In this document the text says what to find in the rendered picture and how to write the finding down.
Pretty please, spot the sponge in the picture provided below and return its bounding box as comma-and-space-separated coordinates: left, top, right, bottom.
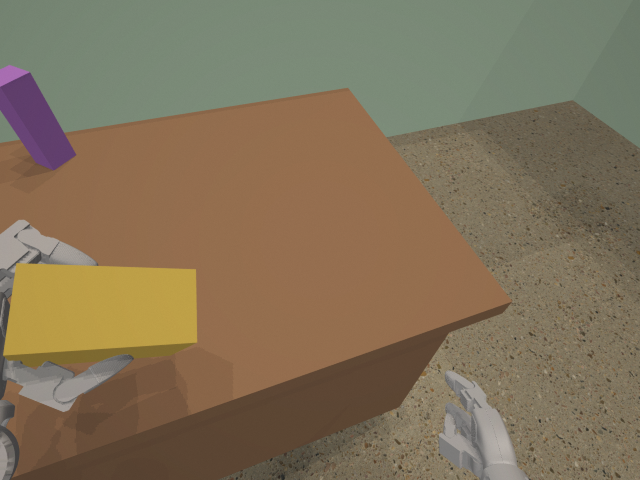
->
3, 263, 197, 367

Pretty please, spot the table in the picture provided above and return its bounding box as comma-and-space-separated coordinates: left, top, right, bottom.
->
0, 88, 512, 480

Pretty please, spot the right robot hand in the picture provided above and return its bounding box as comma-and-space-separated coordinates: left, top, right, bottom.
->
439, 370, 518, 480

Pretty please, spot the left robot hand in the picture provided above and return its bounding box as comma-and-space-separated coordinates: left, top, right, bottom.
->
0, 220, 134, 412

